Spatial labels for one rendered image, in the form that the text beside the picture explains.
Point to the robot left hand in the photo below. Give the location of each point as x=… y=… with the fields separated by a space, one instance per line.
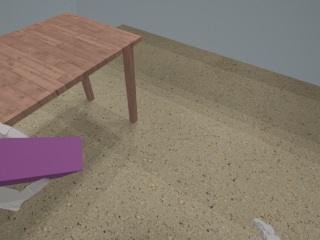
x=11 y=199

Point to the robot right hand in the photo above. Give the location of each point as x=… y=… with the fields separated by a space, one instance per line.
x=266 y=230

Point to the sponge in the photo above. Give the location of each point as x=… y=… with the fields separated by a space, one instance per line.
x=29 y=159

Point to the table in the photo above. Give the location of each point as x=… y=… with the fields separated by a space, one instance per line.
x=41 y=61

